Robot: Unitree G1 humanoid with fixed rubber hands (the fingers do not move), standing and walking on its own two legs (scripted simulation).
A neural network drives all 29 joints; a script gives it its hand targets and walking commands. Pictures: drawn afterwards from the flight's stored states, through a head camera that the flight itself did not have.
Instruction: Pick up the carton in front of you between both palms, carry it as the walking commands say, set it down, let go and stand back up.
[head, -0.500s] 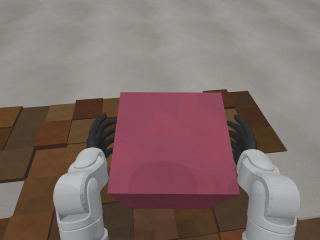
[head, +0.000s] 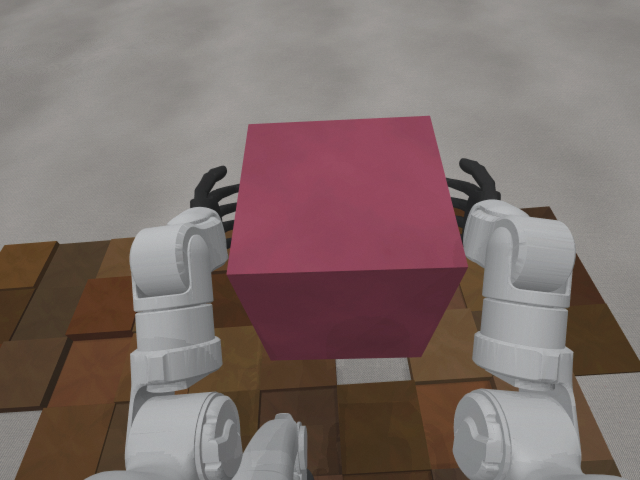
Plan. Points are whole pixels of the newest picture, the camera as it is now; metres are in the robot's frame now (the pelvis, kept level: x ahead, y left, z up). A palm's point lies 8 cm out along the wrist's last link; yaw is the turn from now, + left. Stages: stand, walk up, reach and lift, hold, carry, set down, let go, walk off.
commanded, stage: carry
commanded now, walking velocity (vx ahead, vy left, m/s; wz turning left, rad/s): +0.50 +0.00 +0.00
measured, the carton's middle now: (342, 250) +0.38 +0.01 +0.08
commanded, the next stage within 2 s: none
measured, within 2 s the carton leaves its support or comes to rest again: neither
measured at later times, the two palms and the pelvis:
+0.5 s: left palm (288, 50) +0.72 +0.11 +0.18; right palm (477, 40) +0.71 -0.19 +0.19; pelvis +0.35 -0.02 +0.03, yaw +0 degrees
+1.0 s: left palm (286, 59) +0.98 +0.17 +0.04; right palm (410, 45) +1.04 -0.13 +0.04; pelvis +0.68 -0.04 -0.03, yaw +5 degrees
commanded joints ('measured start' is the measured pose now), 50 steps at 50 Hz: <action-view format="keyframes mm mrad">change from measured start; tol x32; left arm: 1 -734 -853 -622 -129 -316 -1 -130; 50 -559 -1024 -851 -145 -359 -229 -210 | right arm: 1 -616 857 599 -50 228 -39 65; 50 -314 921 694 -57 115 -273 113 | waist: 1 11 -130 -309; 10 -161 250 -696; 28 -102 132 -364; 33 34 -365 -562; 50 32 -157 -414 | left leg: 1 -26 -50 96 -281 107 27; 7 848 -135 153 -748 394 49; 10 1444 331 -633 -654 643 369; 20 916 137 -143 -803 589 165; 29 1049 83 -14 -504 651 21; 34 179 -65 -61 107 -296 -53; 50 251 -135 47 -509 169 -9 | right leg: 1 381 -211 159 -62 934 -11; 6 301 -208 29 326 1406 44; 7 164 -158 1 552 1241 72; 9 -469 34 141 972 -137 79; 10 -636 22 234 1211 -146 79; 29 -183 -56 26 -155 669 17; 33 598 -340 569 31 702 -190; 50 229 -131 314 101 1033 -75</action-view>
